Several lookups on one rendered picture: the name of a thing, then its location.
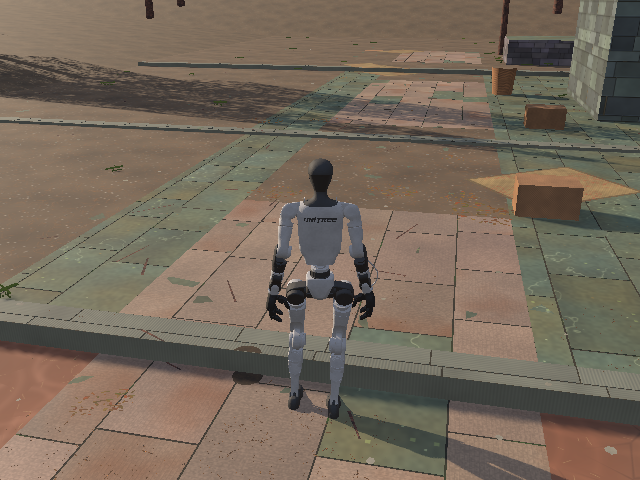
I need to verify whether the robot left upper arm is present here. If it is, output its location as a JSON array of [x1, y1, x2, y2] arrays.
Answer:
[[276, 202, 300, 259]]

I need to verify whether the robot right upper arm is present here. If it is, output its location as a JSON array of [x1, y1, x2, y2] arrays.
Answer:
[[341, 202, 364, 259]]

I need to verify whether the left robot forearm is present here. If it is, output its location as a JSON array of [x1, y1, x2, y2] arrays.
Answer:
[[268, 244, 287, 295]]

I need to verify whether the right robot forearm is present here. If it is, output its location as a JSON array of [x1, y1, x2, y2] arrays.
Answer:
[[354, 244, 373, 294]]

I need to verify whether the left robot shin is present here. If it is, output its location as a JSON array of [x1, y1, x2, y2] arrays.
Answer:
[[288, 332, 303, 397]]

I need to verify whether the robot left hand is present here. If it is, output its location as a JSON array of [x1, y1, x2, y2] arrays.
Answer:
[[266, 293, 290, 322]]

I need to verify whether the robot left thigh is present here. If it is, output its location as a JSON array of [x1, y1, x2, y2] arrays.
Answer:
[[286, 279, 306, 350]]

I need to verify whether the robot right hand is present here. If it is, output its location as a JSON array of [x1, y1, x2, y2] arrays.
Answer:
[[352, 291, 375, 320]]

